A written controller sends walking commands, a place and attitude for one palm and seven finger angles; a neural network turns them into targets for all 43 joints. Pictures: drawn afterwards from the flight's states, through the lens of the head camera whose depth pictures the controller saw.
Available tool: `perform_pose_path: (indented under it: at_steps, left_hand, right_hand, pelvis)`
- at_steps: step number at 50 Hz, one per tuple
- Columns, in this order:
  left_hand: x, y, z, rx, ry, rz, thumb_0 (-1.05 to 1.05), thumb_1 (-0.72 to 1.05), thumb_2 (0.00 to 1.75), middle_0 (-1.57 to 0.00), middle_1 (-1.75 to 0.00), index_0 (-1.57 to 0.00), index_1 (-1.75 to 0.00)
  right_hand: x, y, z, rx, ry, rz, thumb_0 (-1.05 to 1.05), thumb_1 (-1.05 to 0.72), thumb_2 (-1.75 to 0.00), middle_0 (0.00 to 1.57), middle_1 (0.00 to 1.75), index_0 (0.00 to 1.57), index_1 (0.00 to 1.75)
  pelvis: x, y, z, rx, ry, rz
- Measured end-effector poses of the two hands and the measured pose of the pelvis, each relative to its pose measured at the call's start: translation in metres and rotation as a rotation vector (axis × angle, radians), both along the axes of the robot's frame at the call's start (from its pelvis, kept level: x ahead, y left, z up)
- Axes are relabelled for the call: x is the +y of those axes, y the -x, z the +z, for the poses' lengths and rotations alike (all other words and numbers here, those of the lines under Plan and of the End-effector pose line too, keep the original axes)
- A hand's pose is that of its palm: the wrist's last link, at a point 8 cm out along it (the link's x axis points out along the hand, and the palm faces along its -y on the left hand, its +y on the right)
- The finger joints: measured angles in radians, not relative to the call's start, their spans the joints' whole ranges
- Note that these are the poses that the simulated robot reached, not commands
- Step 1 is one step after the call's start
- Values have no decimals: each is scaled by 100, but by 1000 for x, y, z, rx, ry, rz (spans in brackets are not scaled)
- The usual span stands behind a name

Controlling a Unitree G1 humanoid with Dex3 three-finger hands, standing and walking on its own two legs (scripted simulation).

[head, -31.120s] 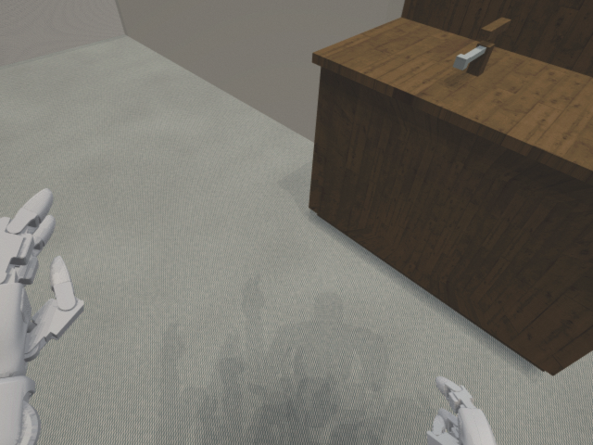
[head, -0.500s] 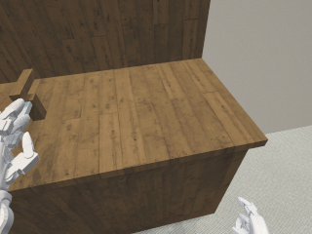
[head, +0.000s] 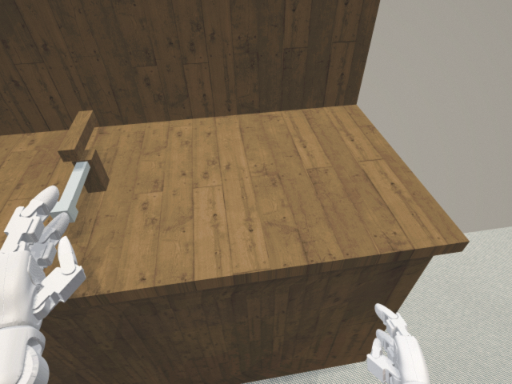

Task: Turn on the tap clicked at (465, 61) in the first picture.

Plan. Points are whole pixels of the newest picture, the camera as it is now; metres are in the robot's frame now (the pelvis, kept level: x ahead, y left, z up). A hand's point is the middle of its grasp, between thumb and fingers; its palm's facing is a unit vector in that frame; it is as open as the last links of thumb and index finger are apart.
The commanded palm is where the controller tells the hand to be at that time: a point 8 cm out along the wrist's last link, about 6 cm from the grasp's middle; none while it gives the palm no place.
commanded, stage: turn the palm inward beside the body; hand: left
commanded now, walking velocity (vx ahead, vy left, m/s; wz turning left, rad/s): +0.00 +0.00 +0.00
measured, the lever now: (64, 212) +0.31 +0.37 +0.11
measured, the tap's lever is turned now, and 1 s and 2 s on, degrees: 0 0 1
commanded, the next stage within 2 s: reach beside the lever's end, fingers flat in 0.88 s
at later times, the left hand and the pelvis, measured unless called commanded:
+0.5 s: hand (83, 299) +0.16 +0.22 +0.16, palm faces +0.46 -0.88 -0.12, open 7.4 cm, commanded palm +0.10 +0.26 +0.17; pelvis -0.02 -0.01 +0.00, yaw +1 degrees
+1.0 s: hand (109, 274) +0.19 +0.21 +0.16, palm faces +0.45 -0.89 -0.12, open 7.4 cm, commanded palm +0.14 +0.25 +0.17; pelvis +0.01 -0.02 +0.00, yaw +1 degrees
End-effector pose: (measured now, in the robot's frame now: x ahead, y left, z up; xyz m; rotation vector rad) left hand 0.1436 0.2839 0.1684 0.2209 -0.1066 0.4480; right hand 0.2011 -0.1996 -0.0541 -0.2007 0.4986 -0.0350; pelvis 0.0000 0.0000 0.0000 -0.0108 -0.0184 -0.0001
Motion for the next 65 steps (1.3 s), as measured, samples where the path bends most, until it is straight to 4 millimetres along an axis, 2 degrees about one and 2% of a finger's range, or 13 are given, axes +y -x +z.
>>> perform_pose_path:
  at_steps: [9, 17, 23, 51, 55, 65]
  left_hand:
    - [-12, 17, -2, -10, 24, -17, 1, 89, 90, -21, -30, -21, -30]
    - [-16, 31, -4, 1, 57, 13, 1, 89, 90, -21, -30, -21, -30]
    - [-21, 33, -7, 7, 78, 27, 1, 89, 90, -21, -30, -21, -30]
    - [-37, -3, -5, 28, 93, 16, 1, 89, 90, -21, -30, -21, -30]
    - [-32, -7, -9, 46, 96, 28, 1, 89, 90, -21, -30, -21, -30]
    - [-3, -16, -12, 45, 89, 82, 1, 89, 90, -21, -30, -21, -30]
  right_hand:
    - [9, 15, 3, -14, 5, 26, 1, -90, -90, 20, 30, 20, 30]
    - [0, 26, 0, -8, 6, 5, 1, -90, -90, 20, 30, 20, 30]
    - [-10, 28, -3, -8, 17, 0, 1, -90, -90, 20, 30, 20, 30]
    - [-30, -7, -3, -9, 11, -8, 1, -90, -90, 20, 30, 20, 30]
    - [-31, -7, -4, 6, 14, -14, 1, -90, -90, 20, 30, 20, 30]
    - [-35, 1, -9, 51, 27, -41, 1, -90, -90, 20, 30, 20, 30]
  pelvis:
    - [2, 17, -1, -22, 3, 2]
    - [-2, 25, -1, -36, 4, 5]
    - [-7, 25, -2, -40, 5, 12]
    - [-21, -10, 0, -4, -7, 12]
    - [-22, -11, 1, -3, -8, 11]
    - [-22, -9, 3, 1, -4, 10]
